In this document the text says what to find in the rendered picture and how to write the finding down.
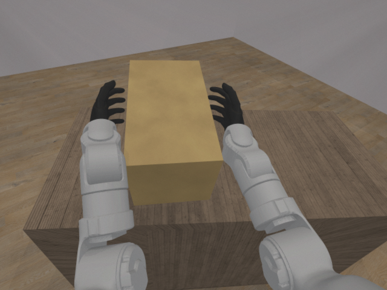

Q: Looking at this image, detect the robot left upper arm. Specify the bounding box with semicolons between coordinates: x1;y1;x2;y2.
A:
75;242;148;290

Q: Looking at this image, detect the robot right forearm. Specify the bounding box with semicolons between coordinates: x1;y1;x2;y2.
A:
222;124;333;267

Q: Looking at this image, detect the carton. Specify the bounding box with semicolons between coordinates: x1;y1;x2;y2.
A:
124;60;223;206

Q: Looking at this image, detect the robot left forearm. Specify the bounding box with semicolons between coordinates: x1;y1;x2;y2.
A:
74;119;134;290

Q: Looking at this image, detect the left robot hand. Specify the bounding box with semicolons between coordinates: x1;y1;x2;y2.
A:
90;80;125;124

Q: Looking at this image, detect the right robot hand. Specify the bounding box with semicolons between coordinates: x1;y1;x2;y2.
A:
208;83;244;131

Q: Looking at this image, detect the robot right upper arm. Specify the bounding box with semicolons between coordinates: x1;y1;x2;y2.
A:
259;226;385;290

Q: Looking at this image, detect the pedestal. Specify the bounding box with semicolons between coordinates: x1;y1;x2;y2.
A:
23;108;387;290

